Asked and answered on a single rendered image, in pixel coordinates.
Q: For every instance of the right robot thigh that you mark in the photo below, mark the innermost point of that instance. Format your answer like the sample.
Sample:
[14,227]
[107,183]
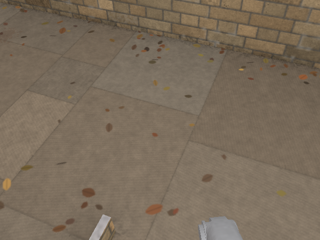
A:
[218,228]

